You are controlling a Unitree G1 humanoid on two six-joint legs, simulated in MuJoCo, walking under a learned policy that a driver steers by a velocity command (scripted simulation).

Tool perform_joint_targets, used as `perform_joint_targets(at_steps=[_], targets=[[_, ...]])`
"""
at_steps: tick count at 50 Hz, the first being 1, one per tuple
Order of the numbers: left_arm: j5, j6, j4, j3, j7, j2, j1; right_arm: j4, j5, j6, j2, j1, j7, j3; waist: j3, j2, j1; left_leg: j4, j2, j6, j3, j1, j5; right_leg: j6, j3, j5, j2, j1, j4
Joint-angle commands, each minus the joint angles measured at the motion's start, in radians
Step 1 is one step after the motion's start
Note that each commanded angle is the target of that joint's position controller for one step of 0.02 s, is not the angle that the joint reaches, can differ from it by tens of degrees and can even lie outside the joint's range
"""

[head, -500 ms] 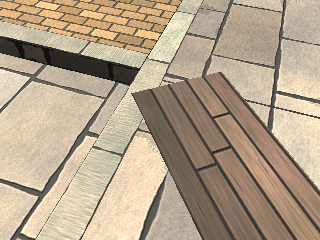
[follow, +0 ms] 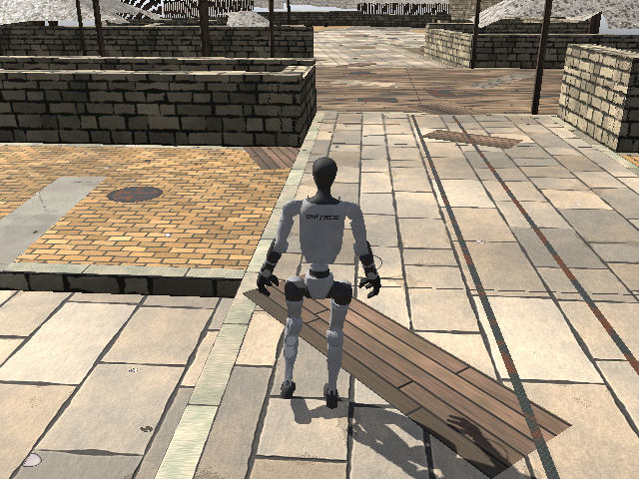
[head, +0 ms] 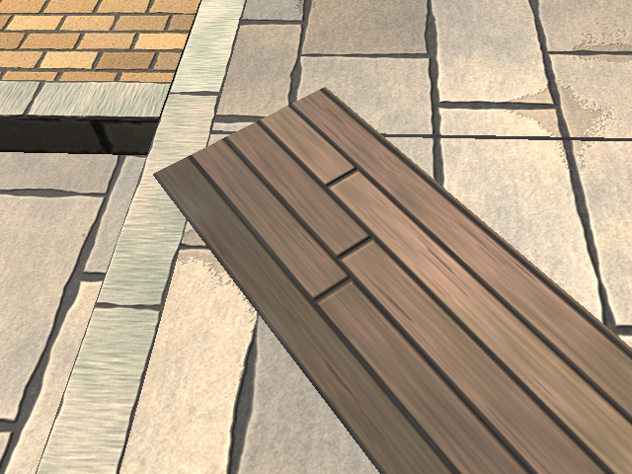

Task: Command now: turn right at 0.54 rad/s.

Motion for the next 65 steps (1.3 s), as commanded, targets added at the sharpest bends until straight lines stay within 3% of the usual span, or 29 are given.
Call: perform_joint_targets(at_steps=[1,8,13,15,17,18,19,20,21,22,24,25,27,29,32,36,38,40,41,42,43,44,45,47,51,55,61,63,65], targets=[[-0.007,-0.007,-0.062,0.044,0.019,0.174,0.029,-0.052,0.002,-0.011,-0.078,0.016,-0.001,-0.017,-0.156,-0.094,-0.008,-0.096,0.004,-0.009,-0.057,-0.101,0.059,-0.140,0.327,0.364,-0.261,0.272,-0.132],[-0.004,0.014,-0.092,0.052,0.029,0.188,-0.001,-0.083,0.004,-0.018,-0.085,-0.037,0.011,-0.016,-0.103,-0.146,0.005,-0.328,-0.027,-0.032,-0.077,-0.005,0.094,-0.125,0.411,0.026,-0.217,0.166,-0.175],[-0.002,0.026,-0.114,0.056,0.027,0.193,-0.018,-0.098,0.011,-0.042,-0.099,-0.030,0.029,-0.014,-0.116,-0.163,0.012,-0.441,-0.044,-0.020,-0.081,0.090,0.068,-0.129,0.484,0.081,-0.207,0.162,-0.148],[-0.006,0.033,-0.123,0.055,0.026,0.194,-0.024,-0.097,0.016,-0.052,-0.108,0.007,0.041,-0.015,-0.146,-0.162,0.002,-0.524,-0.049,-0.005,-0.072,0.162,0.073,-0.122,0.510,0.063,-0.197,0.168,-0.136],[-0.017,0.041,-0.136,0.047,0.028,0.183,-0.059,-0.082,0.024,-0.058,-0.108,0.076,0.053,-0.018,-0.136,-0.154,-0.044,-0.719,-0.046,0.025,-0.036,0.327,0.177,-0.084,0.504,-0.151,-0.144,0.072,-0.125],[-0.020,0.042,-0.137,0.039,0.029,0.160,-0.044,-0.069,0.023,-0.058,-0.129,0.122,0.053,-0.027,-0.132,-0.117,-0.059,-0.797,0.009,0.057,-0.055,0.462,0.201,-0.041,0.463,-0.308,-0.091,-0.037,-0.075],[-0.015,0.039,-0.130,0.022,0.027,0.095,0.008,-0.068,0.006,-0.054,-0.179,0.188,0.047,-0.035,-0.183,0.048,-0.050,-0.835,0.214,0.131,-0.249,0.618,0.048,0.015,0.313,-0.452,0.008,-0.184,0.181],[-0.029,0.023,-0.169,0.026,0.025,0.102,0.000,-0.070,-0.029,-0.055,-0.245,0.197,0.051,-0.042,-0.119,0.218,-0.034,-0.937,0.360,0.248,-0.528,0.585,-0.142,0.027,0.167,-0.437,0.101,-0.391,0.367],[-0.016,0.006,-0.184,0.040,0.020,0.173,-0.042,-0.097,-0.034,-0.068,-0.220,0.130,0.053,-0.040,-0.029,0.207,-0.023,-0.969,0.396,0.283,-0.568,0.505,-0.237,0.045,0.156,-0.340,-0.006,-0.468,0.483],[-0.009,0.003,-0.168,0.051,0.015,0.207,-0.031,-0.118,-0.015,-0.073,-0.168,0.083,0.045,-0.028,-0.002,0.171,-0.015,-0.974,0.344,0.250,-0.470,0.484,-0.224,0.063,0.140,-0.253,-0.038,-0.468,0.528],[0.003,0.004,-0.139,0.049,0.004,0.177,0.008,-0.127,0.006,-0.072,-0.131,0.090,0.033,-0.014,-0.019,0.135,-0.019,-0.975,0.268,0.198,-0.335,0.501,-0.135,0.104,0.098,-0.146,-0.058,-0.454,0.609],[0.001,-0.002,-0.140,0.041,-0.005,0.146,0.002,-0.118,0.004,-0.075,-0.127,0.124,0.032,-0.008,-0.011,0.121,-0.032,-0.989,0.251,0.198,-0.287,0.488,-0.088,0.113,0.083,-0.103,-0.065,-0.451,0.638],[-0.008,-0.019,-0.145,0.027,-0.013,0.104,-0.018,-0.098,-0.004,-0.087,-0.127,0.194,0.041,-0.006,0.007,0.106,-0.055,-1.010,0.229,0.210,-0.216,0.480,-0.031,0.117,0.062,-0.043,-0.077,-0.456,0.612],[-0.011,-0.031,-0.160,0.020,-0.014,0.094,-0.057,-0.090,-0.003,-0.093,-0.135,0.233,0.050,-0.006,0.024,0.106,-0.074,-1.024,0.228,0.226,-0.177,0.492,0.020,0.122,0.048,0.002,-0.092,-0.460,0.517],[-0.006,-0.045,-0.187,0.003,-0.024,0.072,-0.125,-0.091,0.011,-0.092,-0.170,0.241,0.057,-0.011,0.029,0.118,-0.088,-1.028,0.221,0.228,-0.102,0.457,0.129,0.128,-0.023,0.057,-0.127,-0.359,0.318],[-0.021,-0.055,-0.207,-0.006,-0.042,0.074,-0.170,-0.079,0.027,-0.085,-0.200,0.298,0.073,-0.017,0.043,0.130,-0.108,-0.996,0.245,0.232,-0.067,0.415,0.174,0.105,-0.077,0.004,-0.112,-0.198,0.154],[-0.028,-0.058,-0.209,0.000,-0.045,0.096,-0.138,-0.074,0.038,-0.077,-0.207,0.302,0.079,-0.018,0.043,0.137,-0.073,-0.964,0.277,0.225,-0.083,0.421,0.192,0.066,-0.083,-0.013,-0.100,-0.115,0.080],[-0.026,-0.057,-0.154,0.031,-0.036,0.148,0.038,-0.072,0.036,-0.071,-0.181,0.295,0.080,-0.006,-0.045,0.099,0.030,-0.771,0.231,0.183,-0.018,0.374,0.442,0.018,-0.106,0.014,-0.056,0.162,-0.003],[-0.020,-0.054,-0.119,0.055,-0.026,0.200,0.197,-0.082,0.024,-0.076,-0.130,0.290,0.080,0.014,-0.164,0.030,0.110,-0.512,0.168,0.135,0.060,0.268,0.459,-0.022,-0.004,0.002,-0.140,0.401,-0.003],[0.000,-0.046,-0.105,0.080,-0.017,0.329,0.316,-0.143,0.003,-0.096,-0.036,0.324,0.083,0.047,-0.309,-0.277,0.112,-0.097,0.029,0.051,0.142,-0.111,0.122,-0.173,0.451,-0.127,-0.424,0.726,-0.068],[-0.001,-0.054,-0.097,0.062,-0.025,0.267,0.337,-0.140,0.021,-0.119,-0.090,0.287,0.078,0.033,-0.338,-0.260,0.127,0.081,0.005,0.053,-0.005,-0.226,-0.135,-0.229,0.684,-0.220,-0.476,0.676,-0.202],[0.000,-0.062,-0.102,0.038,-0.032,0.211,0.262,-0.159,0.047,-0.127,-0.155,0.243,0.084,0.013,-0.206,-0.214,0.100,0.139,0.068,0.079,-0.022,-0.299,-0.078,-0.191,0.554,-0.240,-0.446,0.583,-0.207],[-0.001,-0.064,-0.112,0.024,-0.035,0.166,0.199,-0.161,0.046,-0.127,-0.148,0.207,0.085,0.016,-0.138,-0.167,0.074,0.114,0.109,0.095,-0.003,-0.284,0.009,-0.163,0.430,-0.208,-0.394,0.477,-0.216],[0.007,-0.068,-0.121,0.007,-0.040,0.118,0.106,-0.156,0.018,-0.113,-0.127,0.199,0.087,0.014,-0.045,-0.136,0.018,0.010,0.154,0.089,-0.004,-0.207,0.133,-0.139,0.283,-0.065,-0.318,0.297,-0.280],[0.006,-0.088,-0.100,0.015,-0.033,0.134,0.092,-0.157,0.012,-0.084,-0.081,0.202,0.094,0.023,-0.016,-0.091,-0.028,-0.099,0.151,0.050,0.011,-0.189,0.275,-0.152,0.137,0.183,-0.291,0.226,-0.346],[0.009,-0.093,-0.067,0.018,-0.020,0.146,0.120,-0.196,0.018,-0.085,-0.050,0.075,0.106,0.041,0.025,-0.077,0.012,-0.370,0.115,0.049,0.033,-0.145,0.499,-0.108,-0.017,0.238,-0.255,0.198,-0.370],[-0.005,-0.079,-0.009,0.029,-0.009,0.174,0.199,-0.281,0.027,-0.091,-0.051,-0.082,0.141,0.048,0.066,-0.049,0.059,-0.565,0.058,0.111,0.045,-0.162,0.509,-0.073,-0.101,0.300,-0.326,0.379,-0.338],[-0.004,-0.064,-0.009,0.034,-0.001,0.189,0.189,-0.299,0.023,-0.090,-0.065,-0.072,0.152,0.041,0.033,-0.069,0.037,-0.579,0.018,0.140,0.086,-0.118,0.415,-0.050,-0.131,0.554,-0.335,0.447,-0.246],[0.003,-0.044,-0.019,0.041,0.012,0.219,0.181,-0.291,0.021,-0.081,-0.119,0.043,0.149,0.013,-0.077,-0.117,-0.030,-0.556,-0.058,0.179,0.147,0.049,0.303,-0.020,-0.163,0.928,-0.320,0.488,-0.028]])
Keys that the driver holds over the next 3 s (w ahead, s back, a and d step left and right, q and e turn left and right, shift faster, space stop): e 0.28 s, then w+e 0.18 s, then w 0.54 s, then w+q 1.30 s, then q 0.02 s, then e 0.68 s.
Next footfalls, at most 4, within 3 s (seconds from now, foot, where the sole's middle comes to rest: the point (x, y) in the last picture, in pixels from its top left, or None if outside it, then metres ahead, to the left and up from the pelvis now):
0.38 left None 0.10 0.14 -0.78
0.82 right None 0.18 -0.20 -0.78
1.34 left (408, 406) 0.58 -0.12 -0.78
1.80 right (501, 307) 0.82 -0.35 -0.78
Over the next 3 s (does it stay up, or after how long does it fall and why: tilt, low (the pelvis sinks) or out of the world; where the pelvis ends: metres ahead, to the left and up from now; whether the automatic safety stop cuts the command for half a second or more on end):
stays up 1.12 -0.13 0.00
